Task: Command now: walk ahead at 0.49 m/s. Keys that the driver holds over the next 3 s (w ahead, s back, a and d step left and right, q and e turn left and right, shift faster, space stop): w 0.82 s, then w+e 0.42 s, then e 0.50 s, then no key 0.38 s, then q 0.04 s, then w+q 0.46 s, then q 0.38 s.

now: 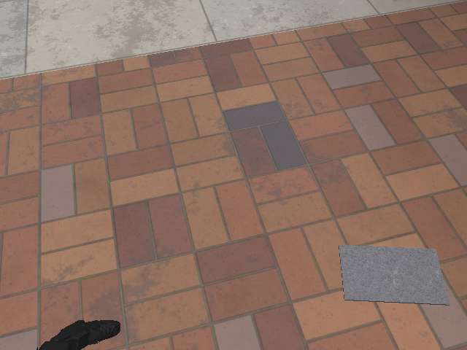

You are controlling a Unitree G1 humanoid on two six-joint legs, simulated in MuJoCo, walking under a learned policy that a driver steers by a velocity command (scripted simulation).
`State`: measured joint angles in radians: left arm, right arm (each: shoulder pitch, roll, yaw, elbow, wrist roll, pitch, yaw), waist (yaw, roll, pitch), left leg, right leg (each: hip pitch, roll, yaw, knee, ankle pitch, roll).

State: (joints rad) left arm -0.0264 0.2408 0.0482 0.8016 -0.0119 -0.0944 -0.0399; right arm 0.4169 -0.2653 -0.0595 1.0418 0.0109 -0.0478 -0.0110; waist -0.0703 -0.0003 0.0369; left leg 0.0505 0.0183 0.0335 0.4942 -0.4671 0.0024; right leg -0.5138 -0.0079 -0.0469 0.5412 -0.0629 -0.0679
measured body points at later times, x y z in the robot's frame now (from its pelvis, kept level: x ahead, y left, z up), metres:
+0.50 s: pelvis +0.28 +0.02 +0.01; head +0.31 +0.03 +0.46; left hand +0.25 +0.30 -0.13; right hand +0.49 -0.21 -0.08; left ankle +0.43 +0.14 -0.71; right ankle +0.13 -0.10 -0.72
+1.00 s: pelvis +0.57 +0.04 +0.02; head +0.59 +0.03 +0.47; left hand +0.78 +0.26 -0.09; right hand +0.54 -0.24 -0.12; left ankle +0.43 +0.14 -0.72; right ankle +0.74 -0.10 -0.69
